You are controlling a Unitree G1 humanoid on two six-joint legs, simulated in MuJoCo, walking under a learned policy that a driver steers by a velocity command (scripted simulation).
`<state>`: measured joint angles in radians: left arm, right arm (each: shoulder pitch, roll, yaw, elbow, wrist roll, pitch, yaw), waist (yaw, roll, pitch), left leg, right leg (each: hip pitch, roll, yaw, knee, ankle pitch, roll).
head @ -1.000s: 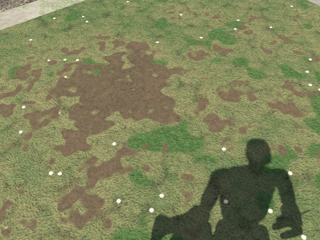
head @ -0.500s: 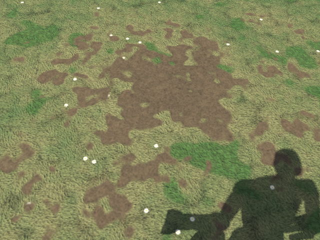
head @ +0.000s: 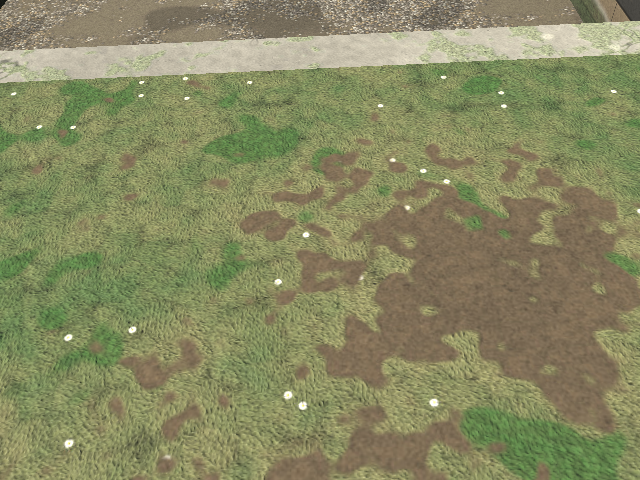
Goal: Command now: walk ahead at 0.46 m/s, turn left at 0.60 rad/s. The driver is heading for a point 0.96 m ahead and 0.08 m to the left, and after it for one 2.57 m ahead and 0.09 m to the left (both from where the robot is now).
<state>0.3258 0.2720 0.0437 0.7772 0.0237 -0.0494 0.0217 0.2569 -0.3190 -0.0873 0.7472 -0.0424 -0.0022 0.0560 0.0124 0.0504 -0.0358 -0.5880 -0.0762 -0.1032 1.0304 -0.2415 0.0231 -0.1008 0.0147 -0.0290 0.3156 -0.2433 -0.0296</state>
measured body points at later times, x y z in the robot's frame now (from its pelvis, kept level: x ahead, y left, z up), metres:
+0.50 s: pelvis +0.25 +0.08 -0.01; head +0.28 +0.10 +0.44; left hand +0.25 +0.36 -0.13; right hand +0.42 -0.15 -0.13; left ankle +0.24 +0.13 -0.75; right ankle +0.29 -0.07 -0.67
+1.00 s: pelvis +0.55 +0.12 -0.01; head +0.57 +0.11 +0.44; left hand +0.53 +0.40 -0.13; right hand +0.68 -0.12 -0.15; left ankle +0.44 +0.22 -0.66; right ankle +0.60 +0.06 -0.75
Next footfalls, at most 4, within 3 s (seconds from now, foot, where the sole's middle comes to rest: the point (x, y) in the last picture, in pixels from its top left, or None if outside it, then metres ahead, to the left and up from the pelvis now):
0.30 left None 0.28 0.14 -0.78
0.82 right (324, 436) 0.64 0.08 -0.78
1.34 left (218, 358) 0.84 0.34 -0.78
1.80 right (301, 298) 1.02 0.14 -0.78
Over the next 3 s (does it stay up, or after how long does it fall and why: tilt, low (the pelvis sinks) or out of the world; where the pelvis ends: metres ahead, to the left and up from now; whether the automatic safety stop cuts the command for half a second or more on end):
stays up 0.92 0.24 0.00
